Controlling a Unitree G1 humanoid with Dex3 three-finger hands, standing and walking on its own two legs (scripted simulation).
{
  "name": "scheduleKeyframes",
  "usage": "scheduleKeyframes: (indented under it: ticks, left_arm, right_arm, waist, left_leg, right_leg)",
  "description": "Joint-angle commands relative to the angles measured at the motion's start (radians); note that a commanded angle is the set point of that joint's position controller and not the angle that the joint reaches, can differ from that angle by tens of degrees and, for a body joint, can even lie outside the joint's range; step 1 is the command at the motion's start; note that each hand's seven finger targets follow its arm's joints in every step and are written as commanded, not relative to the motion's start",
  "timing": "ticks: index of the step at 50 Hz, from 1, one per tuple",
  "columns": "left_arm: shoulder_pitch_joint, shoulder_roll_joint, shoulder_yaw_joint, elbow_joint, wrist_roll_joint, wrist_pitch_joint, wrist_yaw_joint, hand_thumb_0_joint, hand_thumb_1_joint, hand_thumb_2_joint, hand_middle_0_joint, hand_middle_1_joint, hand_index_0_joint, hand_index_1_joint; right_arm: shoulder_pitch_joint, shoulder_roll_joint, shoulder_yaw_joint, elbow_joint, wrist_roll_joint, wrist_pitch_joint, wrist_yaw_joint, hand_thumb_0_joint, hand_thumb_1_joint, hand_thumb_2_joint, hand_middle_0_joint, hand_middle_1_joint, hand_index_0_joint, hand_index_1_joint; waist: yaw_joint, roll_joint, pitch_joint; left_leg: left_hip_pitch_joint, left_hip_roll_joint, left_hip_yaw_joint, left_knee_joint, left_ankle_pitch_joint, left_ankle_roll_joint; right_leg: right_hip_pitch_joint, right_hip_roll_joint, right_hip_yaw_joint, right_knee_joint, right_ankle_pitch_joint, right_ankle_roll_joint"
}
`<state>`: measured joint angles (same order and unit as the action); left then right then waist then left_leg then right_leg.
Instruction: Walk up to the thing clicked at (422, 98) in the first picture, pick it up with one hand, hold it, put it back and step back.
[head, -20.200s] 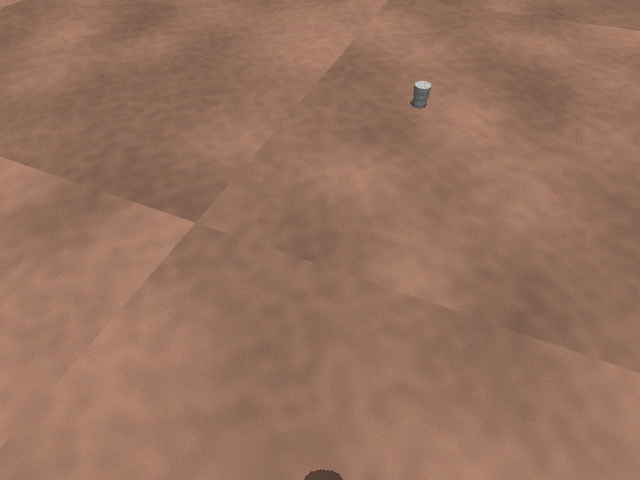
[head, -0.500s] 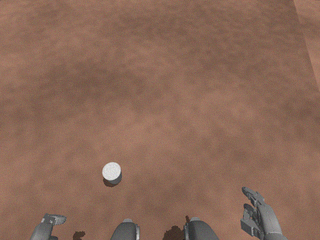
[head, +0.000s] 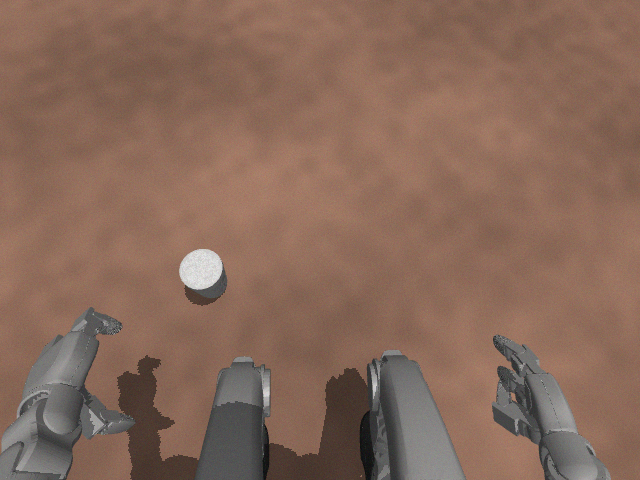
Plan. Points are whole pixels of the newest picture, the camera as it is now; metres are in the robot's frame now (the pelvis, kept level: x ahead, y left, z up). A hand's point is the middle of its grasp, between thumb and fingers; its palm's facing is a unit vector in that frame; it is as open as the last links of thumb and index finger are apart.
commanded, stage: rise first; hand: left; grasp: from above
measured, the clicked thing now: (207, 277) +0.50 +0.25 -0.49
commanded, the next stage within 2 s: approach in 1.50 s
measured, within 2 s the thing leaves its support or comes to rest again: neither
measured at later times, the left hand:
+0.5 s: hand (143, 315) +0.36 +0.30 -0.28, palm faces -0.48 -0.17 -0.86, open 13.9 cm
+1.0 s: hand (160, 290) +0.43 +0.30 -0.34, palm faces -0.46 +0.00 -0.89, open 14.0 cm
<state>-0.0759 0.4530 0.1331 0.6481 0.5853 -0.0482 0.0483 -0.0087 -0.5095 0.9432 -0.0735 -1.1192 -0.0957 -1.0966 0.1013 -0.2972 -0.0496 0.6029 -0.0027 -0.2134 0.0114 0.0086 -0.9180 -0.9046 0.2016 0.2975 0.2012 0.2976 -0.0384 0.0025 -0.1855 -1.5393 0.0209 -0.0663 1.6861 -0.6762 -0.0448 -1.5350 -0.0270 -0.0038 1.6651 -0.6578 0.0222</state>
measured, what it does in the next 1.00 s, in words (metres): lowers itself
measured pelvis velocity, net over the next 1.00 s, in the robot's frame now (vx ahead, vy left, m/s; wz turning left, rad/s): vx -0.05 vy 0.03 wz -0.09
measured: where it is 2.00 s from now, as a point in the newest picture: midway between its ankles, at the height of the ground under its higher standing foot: outside the picture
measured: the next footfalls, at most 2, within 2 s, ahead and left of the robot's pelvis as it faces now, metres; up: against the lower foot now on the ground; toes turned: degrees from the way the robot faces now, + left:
none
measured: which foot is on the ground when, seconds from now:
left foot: down 0.00-1.00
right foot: down 0.00-1.00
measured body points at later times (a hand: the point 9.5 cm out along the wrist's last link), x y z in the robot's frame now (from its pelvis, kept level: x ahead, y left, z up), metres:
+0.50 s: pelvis -0.05 +0.01 -0.15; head +0.16 +0.03 +0.25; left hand +0.39 +0.31 -0.23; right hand +0.03 -0.28 -0.27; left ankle +0.04 +0.14 -0.52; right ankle +0.05 -0.13 -0.52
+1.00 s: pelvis -0.05 +0.03 -0.19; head +0.19 +0.07 +0.19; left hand +0.44 +0.30 -0.29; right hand -0.01 -0.25 -0.30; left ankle +0.04 +0.14 -0.52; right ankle +0.05 -0.13 -0.52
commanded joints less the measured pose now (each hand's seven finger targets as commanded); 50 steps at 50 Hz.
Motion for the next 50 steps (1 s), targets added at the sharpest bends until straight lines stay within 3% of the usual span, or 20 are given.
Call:
scheduleKeyframes:
  ticks: [1,4,5,8,11,14,18,19,23,29,30,32,37,40,46,50]
  left_arm:
    - [-0.159,0.308,0.126,-0.066,0.101,-0.069,0.082,0.000,-0.557,0.980,-0.068,-1.130,-0.083,-1.116]
    - [-0.311,0.303,0.092,-0.025,0.157,-0.075,0.099,0.000,-0.574,1.000,-0.071,-1.121,-0.079,-1.115]
    - [-0.378,0.323,0.089,0.002,0.175,-0.080,0.103,0.000,-0.560,0.996,-0.067,-1.127,-0.078,-1.116]
    - [-0.500,0.375,0.093,0.068,0.216,-0.103,0.103,0.000,-0.544,1.015,-0.059,-1.102,-0.065,-1.098]
    - [-0.584,0.458,0.113,0.146,0.269,-0.129,0.104,0.000,-0.523,1.014,-0.059,-1.087,-0.064,-1.083]
    - [-0.672,0.433,0.076,0.165,0.311,-0.152,0.104,0.000,-0.524,1.019,-0.051,-1.097,-0.060,-1.089]
    - [-0.741,0.500,0.090,0.250,0.372,-0.178,0.115,0.000,-0.523,1.018,-0.051,-1.095,-0.063,-1.085]
    - [-0.741,0.520,0.102,0.268,0.389,-0.183,0.122,0.000,-0.535,1.027,-0.054,-1.077,-0.060,-1.073]
    - [-0.817,0.511,0.076,0.323,0.468,-0.208,0.166,0.000,-0.533,1.021,-0.058,-1.057,-0.066,-1.050]
    - [-0.961,0.529,0.040,0.390,0.554,-0.223,0.235,0.000,-0.542,1.027,-0.068,-1.002,-0.066,-1.004]
    - [-0.978,0.540,0.044,0.397,0.564,-0.224,0.245,0.000,-0.547,1.032,-0.064,-0.996,-0.060,-0.999]
    - [-1.022,0.519,0.016,0.418,0.587,-0.222,0.258,0.000,-0.550,1.035,-0.068,-0.985,-0.062,-0.991]
    - [-1.096,0.555,0.016,0.450,0.634,-0.214,0.285,0.000,-0.536,1.017,-0.075,-0.986,-0.072,-0.989]
    - [-1.091,0.537,-0.002,0.512,0.660,-0.207,0.291,0.000,-0.529,1.006,-0.073,-0.994,-0.074,-0.992]
    - [-1.133,0.565,0.000,0.550,0.687,-0.206,0.296,0.000,-0.518,0.985,-0.067,-1.023,-0.078,-1.012]
    - [-1.162,0.566,0.010,0.563,0.675,-0.209,0.303,0.000,-0.519,0.985,-0.069,-1.030,-0.080,-1.017]
  right_arm:
    - [0.062,-0.163,-0.075,-0.061,0.009,-0.018,-0.001,0.000,-0.922,-0.907,0.200,0.300,0.200,0.300]
    - [0.089,-0.165,-0.086,-0.031,0.009,0.000,0.005,0.000,-0.925,-0.909,0.200,0.300,0.200,0.300]
    - [0.098,-0.165,-0.085,-0.013,0.006,0.004,0.007,0.000,-0.916,-0.906,0.200,0.300,0.200,0.300]
    - [0.131,-0.166,-0.088,0.012,-0.003,0.019,0.015,0.000,-0.888,-0.900,0.200,0.300,0.200,0.300]
    - [0.141,-0.171,-0.088,0.022,-0.013,0.036,0.019,0.000,-0.878,-0.897,0.200,0.300,0.200,0.300]
    - [0.164,-0.170,-0.084,0.037,-0.021,0.054,0.025,0.000,-0.876,-0.897,0.200,0.300,0.200,0.300]
    - [0.174,-0.178,-0.083,0.049,-0.028,0.081,0.030,0.000,-0.882,-0.899,0.199,0.300,0.200,0.300]
    - [0.173,-0.177,-0.075,0.052,-0.028,0.089,0.031,0.000,-0.884,-0.899,0.199,0.300,0.200,0.300]
    - [0.183,-0.180,-0.062,0.060,-0.037,0.121,0.043,0.000,-0.896,-0.901,0.199,0.299,0.200,0.299]
    - [0.208,-0.202,-0.045,0.090,-0.054,0.149,0.062,0.000,-0.900,-0.903,0.199,0.299,0.200,0.299]
    - [0.207,-0.206,-0.046,0.093,-0.057,0.152,0.064,0.000,-0.900,-0.902,0.199,0.299,0.200,0.299]
    - [0.224,-0.203,-0.043,0.102,-0.065,0.157,0.067,0.000,-0.901,-0.903,0.200,0.299,0.200,0.299]
    - [0.235,-0.210,-0.037,0.116,-0.082,0.167,0.077,0.000,-0.903,-0.903,0.199,0.299,0.200,0.299]
    - [0.238,-0.213,-0.032,0.118,-0.090,0.173,0.083,0.000,-0.905,-0.903,0.200,0.299,0.200,0.299]
    - [0.241,-0.220,-0.023,0.121,-0.102,0.183,0.092,0.000,-0.909,-0.904,0.199,0.300,0.200,0.300]
    - [0.254,-0.222,-0.013,0.120,-0.112,0.181,0.101,0.000,-0.910,-0.904,0.199,0.300,0.200,0.300]
  waist:
    - [0.027,0.120,-0.504]
    - [0.011,0.100,-0.563]
    - [-0.006,0.087,-0.566]
    - [-0.017,0.014,-0.615]
    - [-0.007,-0.008,-0.623]
    - [-0.020,0.036,-0.663]
    - [-0.030,0.050,-0.590]
    - [-0.022,0.060,-0.574]
    - [-0.053,0.106,-0.536]
    - [-0.095,0.227,-0.517]
    - [-0.092,0.237,-0.523]
    - [-0.112,0.245,-0.536]
    - [-0.129,0.279,-0.563]
    - [-0.147,0.266,-0.537]
    - [-0.156,0.274,-0.555]
    - [-0.178,0.279,-0.539]
  left_leg:
    - [0.217,-0.029,0.046,-0.097,0.316,0.044]
    - [0.171,-0.029,0.055,-0.023,0.314,0.051]
    - [0.130,-0.028,0.059,0.009,0.300,0.055]
    - [0.005,-0.032,0.074,0.097,0.240,0.074]
    - [-0.075,-0.033,0.082,0.140,0.171,0.080]
    - [-0.061,-0.032,0.077,0.159,0.166,0.075]
    - [-0.140,-0.035,0.069,0.184,0.074,0.077]
    - [-0.150,-0.036,0.069,0.191,0.066,0.077]
    - [-0.162,-0.038,0.054,0.214,0.048,0.075]
    - [-0.108,-0.035,0.012,0.225,0.057,0.057]
    - [-0.093,-0.033,0.004,0.227,0.060,0.054]
    - [-0.092,-0.037,0.018,0.254,0.080,0.056]
    - [-0.090,-0.043,0.022,0.290,0.127,0.056]
    - [-0.117,-0.043,0.018,0.303,0.122,0.058]
    - [-0.114,-0.043,0.009,0.324,0.133,0.059]
    - [-0.134,-0.042,0.001,0.337,0.135,0.060]
  right_leg:
    - [0.135,0.029,-0.023,-0.067,0.281,-0.048]
    - [0.095,0.032,-0.027,-0.027,0.285,-0.044]
    - [0.087,0.031,-0.028,-0.012,0.284,-0.041]
    - [0.114,0.030,-0.018,0.012,0.263,-0.028]
    - [0.101,0.034,-0.020,0.030,0.178,-0.025]
    - [0.053,0.037,-0.036,0.072,0.167,-0.032]
    - [-0.043,0.046,-0.059,0.108,0.065,-0.038]
    - [-0.066,0.048,-0.061,0.121,0.053,-0.042]
    - [-0.159,0.051,-0.087,0.176,0.043,-0.050]
    - [-0.314,0.043,-0.116,0.263,0.070,-0.058]
    - [-0.334,0.042,-0.119,0.278,0.074,-0.059]
    - [-0.329,0.042,-0.117,0.278,0.093,-0.059]
    - [-0.345,0.041,-0.119,0.309,0.133,-0.058]
    - [-0.365,0.039,-0.125,0.319,0.132,-0.056]
    - [-0.382,0.035,-0.127,0.346,0.144,-0.056]
    - [-0.396,0.032,-0.129,0.355,0.147,-0.050]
